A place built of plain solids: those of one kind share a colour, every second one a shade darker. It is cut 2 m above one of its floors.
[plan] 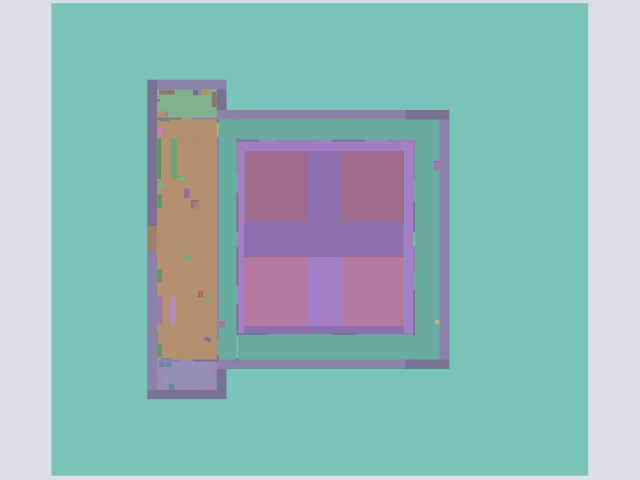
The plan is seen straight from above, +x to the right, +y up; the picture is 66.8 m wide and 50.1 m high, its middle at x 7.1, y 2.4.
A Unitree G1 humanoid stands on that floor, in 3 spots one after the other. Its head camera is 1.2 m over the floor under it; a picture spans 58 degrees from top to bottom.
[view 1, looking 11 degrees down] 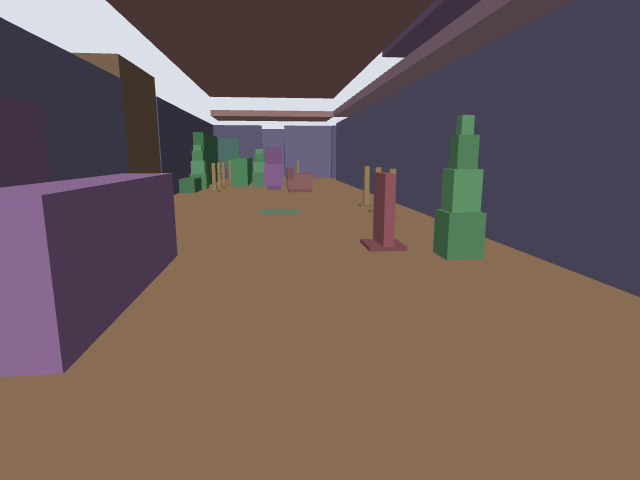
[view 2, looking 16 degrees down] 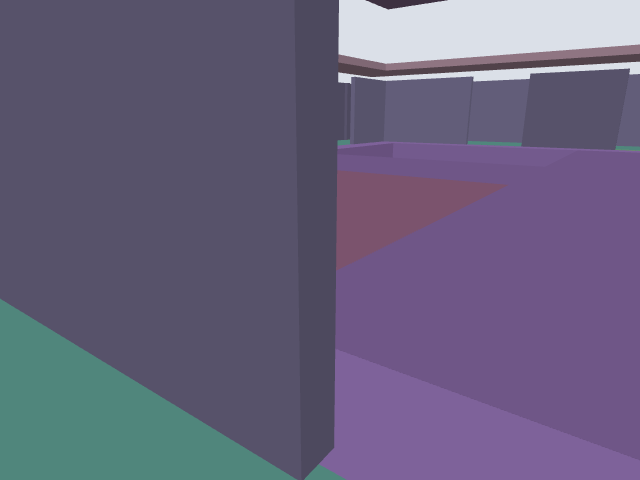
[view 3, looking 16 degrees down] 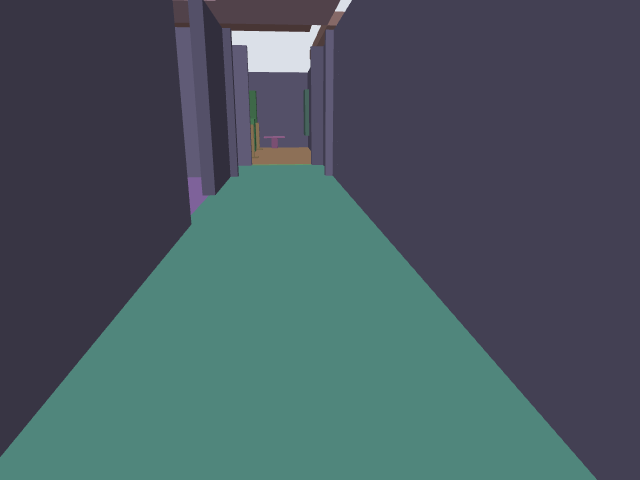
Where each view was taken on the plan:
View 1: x -6.79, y -8.85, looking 84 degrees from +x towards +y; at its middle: floor_foyer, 6.29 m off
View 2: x -2.54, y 2.45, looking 36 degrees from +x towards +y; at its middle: wall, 1.33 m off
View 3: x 7.58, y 13.93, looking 175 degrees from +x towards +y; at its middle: floor_corr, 4.35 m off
